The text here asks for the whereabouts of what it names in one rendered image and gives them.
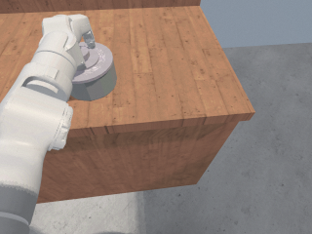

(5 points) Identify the robot left forearm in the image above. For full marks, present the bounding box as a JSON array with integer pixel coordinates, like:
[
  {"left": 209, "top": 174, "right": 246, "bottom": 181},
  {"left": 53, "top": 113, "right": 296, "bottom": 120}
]
[{"left": 0, "top": 15, "right": 84, "bottom": 127}]

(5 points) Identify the lid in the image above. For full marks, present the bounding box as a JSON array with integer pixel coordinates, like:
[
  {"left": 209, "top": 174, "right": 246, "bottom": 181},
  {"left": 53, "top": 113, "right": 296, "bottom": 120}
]
[{"left": 71, "top": 42, "right": 113, "bottom": 84}]

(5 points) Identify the table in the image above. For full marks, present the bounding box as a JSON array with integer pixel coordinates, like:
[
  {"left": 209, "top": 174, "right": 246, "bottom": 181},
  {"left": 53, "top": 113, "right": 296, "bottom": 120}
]
[{"left": 0, "top": 0, "right": 255, "bottom": 204}]

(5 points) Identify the robot left upper arm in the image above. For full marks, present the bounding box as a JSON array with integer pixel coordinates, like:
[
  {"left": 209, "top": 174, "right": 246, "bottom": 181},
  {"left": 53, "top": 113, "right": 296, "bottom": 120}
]
[{"left": 0, "top": 86, "right": 73, "bottom": 234}]

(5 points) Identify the pot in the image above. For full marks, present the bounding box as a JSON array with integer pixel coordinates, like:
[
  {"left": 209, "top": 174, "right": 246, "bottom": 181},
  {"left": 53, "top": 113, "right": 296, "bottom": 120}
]
[{"left": 70, "top": 61, "right": 117, "bottom": 101}]

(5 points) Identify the left robot hand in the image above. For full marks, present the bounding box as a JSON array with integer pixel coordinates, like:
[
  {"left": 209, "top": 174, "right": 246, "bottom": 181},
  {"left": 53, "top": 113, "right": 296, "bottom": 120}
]
[{"left": 68, "top": 14, "right": 96, "bottom": 70}]

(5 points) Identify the knob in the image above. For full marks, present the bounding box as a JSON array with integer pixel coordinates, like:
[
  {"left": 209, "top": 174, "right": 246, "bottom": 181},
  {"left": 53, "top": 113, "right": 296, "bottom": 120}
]
[{"left": 79, "top": 46, "right": 90, "bottom": 60}]

